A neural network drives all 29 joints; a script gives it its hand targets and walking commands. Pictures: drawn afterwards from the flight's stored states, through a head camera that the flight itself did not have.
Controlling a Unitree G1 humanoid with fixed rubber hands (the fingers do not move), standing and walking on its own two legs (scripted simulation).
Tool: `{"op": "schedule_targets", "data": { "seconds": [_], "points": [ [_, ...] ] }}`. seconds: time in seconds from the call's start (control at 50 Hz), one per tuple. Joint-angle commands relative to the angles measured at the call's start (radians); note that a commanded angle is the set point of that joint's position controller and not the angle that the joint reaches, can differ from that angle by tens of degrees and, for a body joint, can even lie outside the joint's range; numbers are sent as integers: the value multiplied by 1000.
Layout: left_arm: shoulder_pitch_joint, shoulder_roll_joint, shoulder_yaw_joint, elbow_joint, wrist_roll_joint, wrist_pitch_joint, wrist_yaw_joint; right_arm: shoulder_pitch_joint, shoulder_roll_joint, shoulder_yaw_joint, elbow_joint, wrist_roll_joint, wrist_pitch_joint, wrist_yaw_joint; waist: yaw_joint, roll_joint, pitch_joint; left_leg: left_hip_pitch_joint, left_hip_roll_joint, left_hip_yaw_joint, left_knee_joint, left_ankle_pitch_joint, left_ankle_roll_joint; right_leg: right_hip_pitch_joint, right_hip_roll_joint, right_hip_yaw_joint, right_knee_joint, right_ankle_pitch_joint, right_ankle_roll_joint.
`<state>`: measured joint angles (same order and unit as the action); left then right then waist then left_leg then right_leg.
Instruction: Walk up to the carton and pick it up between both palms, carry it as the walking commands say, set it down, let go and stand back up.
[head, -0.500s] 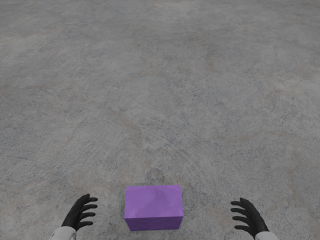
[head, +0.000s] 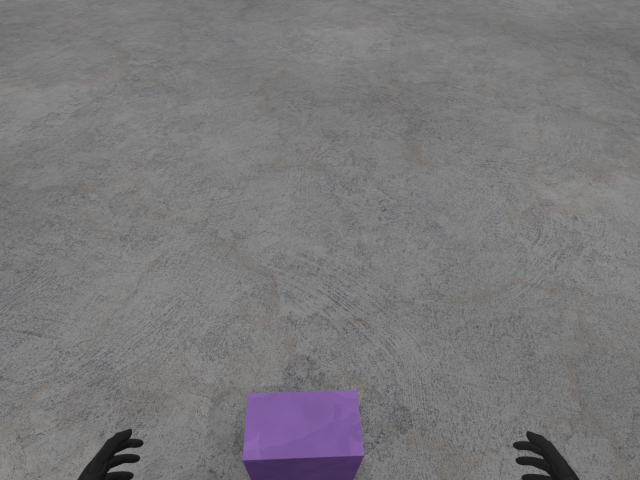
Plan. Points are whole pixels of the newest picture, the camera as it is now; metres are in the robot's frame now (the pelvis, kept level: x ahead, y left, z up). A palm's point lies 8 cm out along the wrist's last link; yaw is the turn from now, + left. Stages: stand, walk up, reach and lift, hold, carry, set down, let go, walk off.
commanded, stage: stand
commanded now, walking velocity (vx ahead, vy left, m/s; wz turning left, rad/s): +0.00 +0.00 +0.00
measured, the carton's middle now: (303, 440) +0.35 +0.04 -0.63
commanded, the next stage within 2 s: none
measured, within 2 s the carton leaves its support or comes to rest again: neither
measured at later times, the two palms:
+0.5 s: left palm out of the picture +0.10 +0.31 -0.10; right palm out of the picture +0.10 -0.29 -0.09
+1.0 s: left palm out of the picture +0.07 +0.32 -0.10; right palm out of the picture +0.08 -0.30 -0.09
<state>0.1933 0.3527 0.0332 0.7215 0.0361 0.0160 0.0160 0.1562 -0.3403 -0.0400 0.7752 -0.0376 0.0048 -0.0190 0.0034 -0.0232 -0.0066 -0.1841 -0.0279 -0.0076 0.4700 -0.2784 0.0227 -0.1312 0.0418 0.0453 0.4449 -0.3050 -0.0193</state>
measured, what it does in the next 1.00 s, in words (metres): stands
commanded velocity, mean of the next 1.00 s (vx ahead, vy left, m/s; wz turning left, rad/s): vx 0.00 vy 0.00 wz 0.00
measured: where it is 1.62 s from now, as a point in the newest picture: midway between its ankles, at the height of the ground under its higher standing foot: outside the picture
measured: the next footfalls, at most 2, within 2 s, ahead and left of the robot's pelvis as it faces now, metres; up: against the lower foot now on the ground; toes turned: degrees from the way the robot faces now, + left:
none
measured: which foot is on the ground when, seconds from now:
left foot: down 0.00-1.00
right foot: down 0.00-1.00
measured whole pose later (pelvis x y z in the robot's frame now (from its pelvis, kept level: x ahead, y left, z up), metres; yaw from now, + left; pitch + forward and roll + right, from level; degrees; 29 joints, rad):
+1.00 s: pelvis -0.02 +0.01 +0.01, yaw +0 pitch -2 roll +0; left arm 0.15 0.39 0.00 0.99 0.02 -0.01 0.02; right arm 0.13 -0.38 0.00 1.03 -0.02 -0.02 -0.02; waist 0.00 -0.01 0.01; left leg -0.12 -0.04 -0.01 0.34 -0.18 0.04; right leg -0.07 0.02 0.05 0.33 -0.22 0.00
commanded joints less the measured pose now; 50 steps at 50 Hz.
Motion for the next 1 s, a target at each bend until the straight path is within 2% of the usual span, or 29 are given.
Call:
{"op": "schedule_targets", "data": {
  "seconds": [0.0,0.2,0.48,0.98],
  "points": [
    [-31,140,28,-34,0,-20,7,-36,-151,-30,-30,1,-18,-6,-3,34,-57,72,116,-102,-52,359,-15,-20,-113,85,-54,323,21],
    [-43,156,16,51,-3,-26,10,-49,-173,-19,48,5,-26,-7,-5,26,-45,86,124,-114,-92,363,-9,-3,-123,90,-80,313,19],
    [-61,176,6,144,-8,-31,7,-58,-189,-6,137,11,-30,-6,-4,21,-13,79,128,-129,-147,280,-3,4,-136,103,-129,237,12],
    [-78,196,-3,232,-15,-34,3,-67,-211,4,209,21,-32,-3,-1,23,5,81,135,-143,-178,239,4,9,-146,107,-167,194,5]
  ]
}}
